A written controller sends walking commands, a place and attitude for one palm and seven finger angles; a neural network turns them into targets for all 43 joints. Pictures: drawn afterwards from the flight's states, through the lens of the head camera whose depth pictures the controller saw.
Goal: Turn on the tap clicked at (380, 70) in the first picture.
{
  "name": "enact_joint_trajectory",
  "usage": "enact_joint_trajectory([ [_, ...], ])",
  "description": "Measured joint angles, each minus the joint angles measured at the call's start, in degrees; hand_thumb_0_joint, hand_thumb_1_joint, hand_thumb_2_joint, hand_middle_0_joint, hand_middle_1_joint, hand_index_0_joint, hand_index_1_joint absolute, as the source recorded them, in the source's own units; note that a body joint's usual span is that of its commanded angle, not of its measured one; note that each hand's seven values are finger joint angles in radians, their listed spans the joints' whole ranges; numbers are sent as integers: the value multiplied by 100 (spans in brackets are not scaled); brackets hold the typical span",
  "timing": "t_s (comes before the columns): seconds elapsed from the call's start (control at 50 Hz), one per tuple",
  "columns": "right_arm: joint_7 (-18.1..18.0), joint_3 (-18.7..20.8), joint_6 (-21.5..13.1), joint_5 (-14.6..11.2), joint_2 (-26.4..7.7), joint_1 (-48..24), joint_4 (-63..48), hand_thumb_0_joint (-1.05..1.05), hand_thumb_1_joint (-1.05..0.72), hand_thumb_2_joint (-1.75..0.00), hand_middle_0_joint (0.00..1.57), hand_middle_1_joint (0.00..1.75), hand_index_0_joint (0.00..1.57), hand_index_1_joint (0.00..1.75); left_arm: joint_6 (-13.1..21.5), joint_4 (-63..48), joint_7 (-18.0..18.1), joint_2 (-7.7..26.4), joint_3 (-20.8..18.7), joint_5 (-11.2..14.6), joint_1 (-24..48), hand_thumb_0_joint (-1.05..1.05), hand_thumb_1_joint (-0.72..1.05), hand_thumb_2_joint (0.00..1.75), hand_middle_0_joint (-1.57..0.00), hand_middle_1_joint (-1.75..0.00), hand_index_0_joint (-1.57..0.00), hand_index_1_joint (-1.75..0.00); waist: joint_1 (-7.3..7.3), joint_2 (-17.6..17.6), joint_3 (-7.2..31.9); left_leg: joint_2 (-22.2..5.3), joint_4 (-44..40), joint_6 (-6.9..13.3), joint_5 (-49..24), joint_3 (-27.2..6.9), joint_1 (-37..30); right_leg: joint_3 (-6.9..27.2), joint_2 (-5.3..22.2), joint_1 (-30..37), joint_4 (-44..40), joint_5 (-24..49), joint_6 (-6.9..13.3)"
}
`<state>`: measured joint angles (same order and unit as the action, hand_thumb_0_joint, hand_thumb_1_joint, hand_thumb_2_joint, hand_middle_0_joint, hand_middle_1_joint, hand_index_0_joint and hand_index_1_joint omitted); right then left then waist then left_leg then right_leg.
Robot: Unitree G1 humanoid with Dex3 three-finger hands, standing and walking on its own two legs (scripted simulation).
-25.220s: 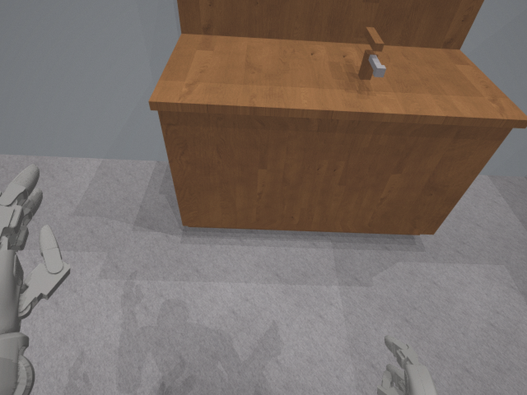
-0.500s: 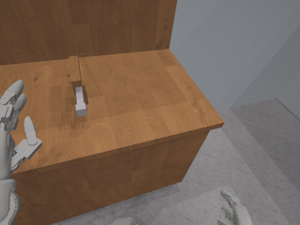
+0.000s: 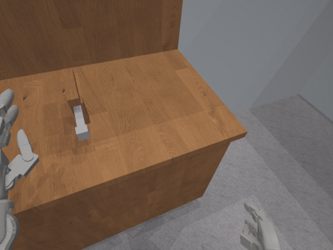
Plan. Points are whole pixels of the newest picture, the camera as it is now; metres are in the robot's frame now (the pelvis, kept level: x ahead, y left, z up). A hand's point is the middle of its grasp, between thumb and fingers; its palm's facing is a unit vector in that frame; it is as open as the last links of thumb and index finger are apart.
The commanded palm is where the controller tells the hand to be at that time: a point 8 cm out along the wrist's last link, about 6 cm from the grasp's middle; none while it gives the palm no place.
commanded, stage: come to a stop and stand still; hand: left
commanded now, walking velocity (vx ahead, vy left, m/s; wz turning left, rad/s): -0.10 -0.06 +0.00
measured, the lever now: (82, 132) +0.36 +0.24 +0.06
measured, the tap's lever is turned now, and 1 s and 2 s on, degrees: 0 0 0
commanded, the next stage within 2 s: look again from close up in 1.02 s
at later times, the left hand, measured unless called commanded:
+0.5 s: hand (16, 147) +0.24 +0.28 +0.18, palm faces +0.43 -0.85 -0.29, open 7.5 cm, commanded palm +0.15 +0.31 +0.19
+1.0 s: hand out of the picture +0.18 +0.31 +0.17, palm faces +0.45 -0.86 -0.25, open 7.5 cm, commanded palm +0.12 +0.34 +0.19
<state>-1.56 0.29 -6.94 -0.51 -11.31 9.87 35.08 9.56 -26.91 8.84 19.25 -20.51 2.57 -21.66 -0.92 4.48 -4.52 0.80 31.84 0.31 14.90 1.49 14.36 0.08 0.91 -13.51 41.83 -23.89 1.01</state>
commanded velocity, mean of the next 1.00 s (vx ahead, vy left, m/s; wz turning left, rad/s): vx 0.00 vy -0.02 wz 0.00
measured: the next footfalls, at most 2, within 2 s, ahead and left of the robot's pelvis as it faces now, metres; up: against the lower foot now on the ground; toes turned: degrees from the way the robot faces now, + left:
none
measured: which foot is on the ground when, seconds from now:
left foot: down 0.00-1.00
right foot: down 0.00-1.00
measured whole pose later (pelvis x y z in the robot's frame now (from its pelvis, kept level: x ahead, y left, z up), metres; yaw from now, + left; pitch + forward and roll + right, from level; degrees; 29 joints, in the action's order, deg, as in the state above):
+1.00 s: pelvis -0.04 +0.05 +0.01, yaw +2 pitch -4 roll -1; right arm -0.2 -3.0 -9.1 -0.5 -9.2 11.9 34.0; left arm 13.1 -21.8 6.7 17.2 -17.2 0.5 -17.7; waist -3.3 2.6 -3.4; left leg 3.2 27.5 4.5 12.2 1.3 11.9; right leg -1.1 1.3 -11.1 24.0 -9.3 -1.6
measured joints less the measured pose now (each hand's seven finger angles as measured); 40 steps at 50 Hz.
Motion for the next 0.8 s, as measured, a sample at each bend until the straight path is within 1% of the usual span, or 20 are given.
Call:
enact_joint_trajectory([
  [0.04, 12, 23, -15, 28, 95, -156, -60, 1, -90, -90, 20, 30, 20, 30, -8, -129, -35, 119, -50, -22, 58, 2, 89, 90, -21, -30, -20, -30, 46, 87, -149, 53, 38, -36, 52, 73, -21, 121, -28, -260, 383, -204, -38],
  [0.08, 59, 2, -54, 27, 158, -175, -186, 1, -90, -90, 20, 30, 20, 30, -14, -350, -109, 295, -118, -47, 21, 2, 89, 90, -21, -30, -20, -30, 126, 56, -228, 48, 26, -67, -13, 8, 37, 25, -52, -315, -42, -85, -45],
  [0.1, 87, -19, -71, 6, 172, -158, -253, 1, -90, -90, 20, 30, 20, 30, 23, -473, -143, 398, -184, -58, -39, 2, 89, 90, -21, -30, -20, -30, 153, 9, -262, 28, 69, -81, -20, -38, 94, -47, -64, -256, -436, 277, -31],
  [0.16, 152, -53, -36, -50, 134, -33, -311, 1, -90, -90, 20, 30, 20, 30, 203, -724, -234, 552, -333, -32, -335, 2, 89, 90, -22, -30, -21, -30, 252, -423, -304, -208, 254, -90, 57, -356, 254, -380, -313, -44, -982, 840, 159],
  [0.2, 181, -61, 25, -98, 142, 121, -287, 1, -90, -90, 20, 30, 20, 30, 285, -833, -260, 611, -457, 65, -663, 1, 89, 90, -22, -30, -21, -30, 187, -465, -154, -161, 534, -41, 334, -421, 399, -386, -343, -78, -1102, 848, 212],
  [0.24, 164, -70, 91, -128, 124, 283, -223, 1, -90, -90, 20, 30, 20, 30, 292, -787, -248, 548, -491, 138, -952, 1, 89, 90, -22, -30, -21, -30, 109, -416, 21, -68, 728, -8, 395, -341, 423, -318, -301, -120, -1163, 837, 210],
  [0.3, 63, -77, 93, -96, 16, 475, -74, 1, -90, -90, 20, 30, 20, 30, 210, -438, -182, 392, -405, 132, -1019, 1, 89, 90, -22, -30, -21, -30, 65, -442, 201, -57, 18, 47, 250, -257, 42, -340, -256, -149, -1103, 753, 137],
  [0.32, -2, -11, -17, 0, 21, 561, 10, 1, -90, -90, 20, 30, 20, 30, 179, -161, -309, 518, -431, -95, -623, 1, 89, 90, -22, -30, -21, -30, -98, -398, 171, -28, -47, 45, 301, -254, 16, -342, -222, -157, -1074, 727, 108],
  [0.34, -29, 11, -118, 30, 31, 618, 116, 1, -90, -90, 20, 30, 20, 30, 301, 266, -427, 685, -495, -192, -109, 1, 88, 90, -22, -30, -21, -30, -269, -317, 150, 7, -87, 41, 268, -239, 28, -328, -186, -182, -1079, 739, 100],
  [0.36, -16, -13, -168, 38, 21, 604, 187, 1, -90, -90, 20, 30, 20, 30, 374, 621, -451, 763, -587, -199, 294, 1, 88, 90, -22, -30, -21, -30, -375, -252, 106, 16, -124, 31, 185, -209, 27, -300, -177, -179, -1129, 789, 98],
  [0.38, 16, -50, -206, 38, -8, 554, 213, 1, -90, -90, 20, 30, 20, 30, 394, 870, -412, 765, -670, -168, 577, 1, 88, 90, -22, -30, -21, -30, -409, -217, 46, 9, -166, 33, 122, -177, 0, -268, -184, -150, -1198, 852, 84],
  [0.44, 177, -41, -322, -25, -117, 356, 107, 2, -90, -90, 20, 30, 20, 30, 286, 984, -236, 356, -550, -19, 948, 1, 89, 90, -21, -30, -21, -30, -316, -230, -102, 34, -229, 114, 70, -81, -100, -173, -161, -68, -1283, 968, -1],
  [0.48, 272, 0, -376, -31, -154, 213, -4, 2, -90, -90, 20, 30, 20, 30, 275, 659, -205, 6, -189, -3, 800, 2, 89, 90, -21, -30, -20, -30, -172, -279, -116, 56, -205, 179, 77, -35, -128, -127, -140, -18, -1328, 1010, -61],
  [0.52, 331, -8, -388, -38, -121, 57, -105, 2, -90, -90, 20, 30, 20, 30, 352, 230, -258, -151, 184, -26, 405, 2, 90, 90, -21, -30, -20, -30, 6, -279, -69, 78, -191, 230, 82, 19, -145, -73, -118, 1, -1347, 1039, -108],
  [0.56, 319, -35, -353, -30, -25, -32, -224, 2, -90, -90, 20, 30, 20, 30, 472, -110, -354, -65, 390, -41, -11, 2, 89, 90, -21, -30, -20, -30, 165, -245, 15, 100, -182, 264, 83, 42, -149, -51, -96, 12, -1360, 1055, -142],
  [0.62, 217, -82, -231, -40, 138, -34, -369, 1, -90, -90, 20, 30, 20, 30, 632, -252, -427, 377, 181, 8, -413, 2, 89, 90, -22, -30, -21, -30, 249, -164, 145, 136, -224, 290, 44, 37, -164, -55, -61, 35, -1401, 1088, -172],
  [0.66, 152, -106, -153, -58, 186, 35, -429, 1, -90, -90, 20, 30, 20, 30, 657, -113, -407, 629, -116, 79, -453, 1, 88, 90, -22, -30, -21, -30, 184, -144, 211, 158, -255, 305, 0, 14, -154, -78, -38, 43, -1443, 1125, -188],
  [0.7, 113, -134, -121, -67, 177, 113, -416, 1, -90, -90, 20, 30, 20, 30, 631, 120, -368, 719, -382, 134, -354, 1, 88, 90, -22, -30, -21, -30, 61, -160, 244, 176, -277, 327, -43, -9, -142, -102, -20, 58, -1500, 1175, -206],
  [0.74, 103, -162, -127, -69, 135, 187, -346, 1, -90, -90, 20, 30, 20, 30, 581, 337, -312, 620, -510, 169, -183, 1, 88, 90, -22, -30, -21, -30, -84, -195, 254, 194, -305, 350, -87, -28, -139, -123, -2, 87, -1573, 1236, -228],
  [0.8, 123, -199, -171, -74, 63, 289, -197, 1, -90, -90, 20, 30, 20, 30, 489, 504, -222, 203, -363, 148, 56, 1, 89, 90, -22, -30, -21, -30, -308, -241, 249, 225, -357, 389, -150, -30, -168, -126, 28, 139, -1666, 1318, -260],
])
